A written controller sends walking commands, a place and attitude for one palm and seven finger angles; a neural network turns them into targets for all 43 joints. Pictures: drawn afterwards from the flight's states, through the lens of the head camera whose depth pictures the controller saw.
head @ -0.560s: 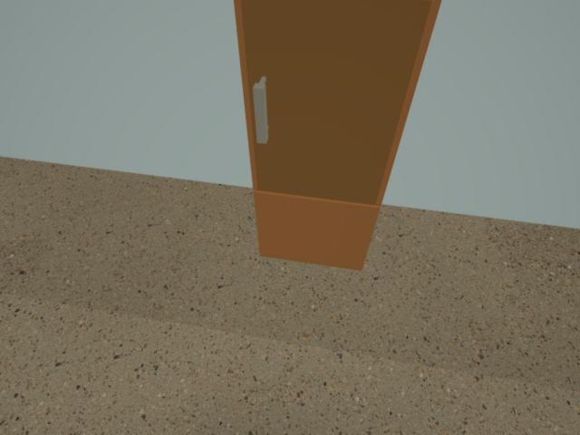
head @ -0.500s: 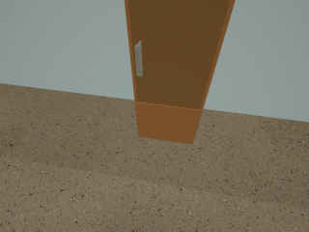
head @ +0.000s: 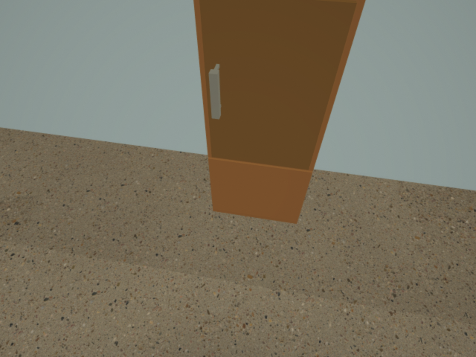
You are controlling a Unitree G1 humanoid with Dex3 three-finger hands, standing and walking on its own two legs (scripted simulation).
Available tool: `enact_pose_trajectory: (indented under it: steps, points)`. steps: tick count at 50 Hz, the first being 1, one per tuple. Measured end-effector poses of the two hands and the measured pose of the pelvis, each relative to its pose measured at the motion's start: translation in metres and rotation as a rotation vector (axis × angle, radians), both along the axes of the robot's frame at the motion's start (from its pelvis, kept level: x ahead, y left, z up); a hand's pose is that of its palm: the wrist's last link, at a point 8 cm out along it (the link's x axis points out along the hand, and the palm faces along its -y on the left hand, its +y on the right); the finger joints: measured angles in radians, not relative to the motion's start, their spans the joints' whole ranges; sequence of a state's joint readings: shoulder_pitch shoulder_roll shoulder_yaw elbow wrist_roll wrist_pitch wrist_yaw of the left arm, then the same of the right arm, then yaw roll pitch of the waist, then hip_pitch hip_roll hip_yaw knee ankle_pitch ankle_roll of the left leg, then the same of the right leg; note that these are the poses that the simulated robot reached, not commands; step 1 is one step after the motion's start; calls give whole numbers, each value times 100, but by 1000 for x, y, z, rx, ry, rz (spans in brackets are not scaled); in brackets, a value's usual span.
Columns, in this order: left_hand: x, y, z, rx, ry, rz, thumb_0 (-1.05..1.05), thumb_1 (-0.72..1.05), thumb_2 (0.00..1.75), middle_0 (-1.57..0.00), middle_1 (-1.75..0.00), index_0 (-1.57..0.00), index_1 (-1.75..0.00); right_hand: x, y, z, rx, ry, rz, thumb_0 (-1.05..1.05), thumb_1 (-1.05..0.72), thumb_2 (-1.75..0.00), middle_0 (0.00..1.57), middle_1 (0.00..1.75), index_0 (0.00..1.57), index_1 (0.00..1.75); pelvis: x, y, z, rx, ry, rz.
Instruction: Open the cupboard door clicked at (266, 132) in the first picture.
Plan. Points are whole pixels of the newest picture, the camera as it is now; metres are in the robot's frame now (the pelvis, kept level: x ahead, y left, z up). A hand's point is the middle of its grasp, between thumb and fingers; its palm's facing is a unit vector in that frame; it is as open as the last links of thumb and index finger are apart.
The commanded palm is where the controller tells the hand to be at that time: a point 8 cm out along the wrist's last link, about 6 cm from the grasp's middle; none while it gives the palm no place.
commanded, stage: look at it before walking up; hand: left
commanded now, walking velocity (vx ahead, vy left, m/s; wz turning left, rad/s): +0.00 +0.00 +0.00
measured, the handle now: (216, 91) +0.86 +0.12 -0.03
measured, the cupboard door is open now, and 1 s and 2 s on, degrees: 0 0 0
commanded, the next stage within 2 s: turn to face it in 0.28 s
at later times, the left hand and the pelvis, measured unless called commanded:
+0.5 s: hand out of the picture +0.01 +0.21 -0.17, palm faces +0.00 -0.97 -0.26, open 7.4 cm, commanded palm none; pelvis +0.00 +0.00 +0.00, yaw -1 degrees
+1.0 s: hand out of the picture +0.00 +0.18 -0.20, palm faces -0.01 -0.99 -0.16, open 7.4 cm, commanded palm none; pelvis +0.06 +0.01 -0.02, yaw -5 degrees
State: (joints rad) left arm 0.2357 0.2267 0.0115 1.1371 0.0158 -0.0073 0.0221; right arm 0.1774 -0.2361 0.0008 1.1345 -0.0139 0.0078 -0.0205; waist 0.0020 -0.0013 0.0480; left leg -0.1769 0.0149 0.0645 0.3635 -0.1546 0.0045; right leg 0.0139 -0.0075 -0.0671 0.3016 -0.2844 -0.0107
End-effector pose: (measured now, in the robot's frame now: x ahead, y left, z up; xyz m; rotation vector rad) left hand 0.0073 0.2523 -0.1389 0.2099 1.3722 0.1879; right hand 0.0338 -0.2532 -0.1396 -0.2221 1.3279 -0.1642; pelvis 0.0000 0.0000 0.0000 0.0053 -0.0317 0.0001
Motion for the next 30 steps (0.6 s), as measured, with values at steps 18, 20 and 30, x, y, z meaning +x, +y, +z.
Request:
enact_pose_trajectory:
  steps: [18, 20, 30]
  points:
    - [-3, 3, -1, -3, 8, -1, 0, 91, 90, -20, -30, -20, -30, -5, 3, 0, -2, 10, -4, 0, -91, -89, 20, 30, 20, 29, -1, 3, 0, -1, 0, 0]
    - [-2, 3, 0, -3, 9, -1, 0, 91, 90, -20, -30, -20, -30, -5, 3, 0, -2, 11, -4, 0, -91, -89, 20, 30, 20, 29, 0, 3, 0, 0, 1, 0]
    - [-2, 0, -2, -6, 31, -11, 0, 91, 90, -20, -30, -20, -30, -10, 9, -3, 6, 6, -36, 0, -91, -89, 20, 30, 20, 29, -1, 5, -1, -2, 7, -32]
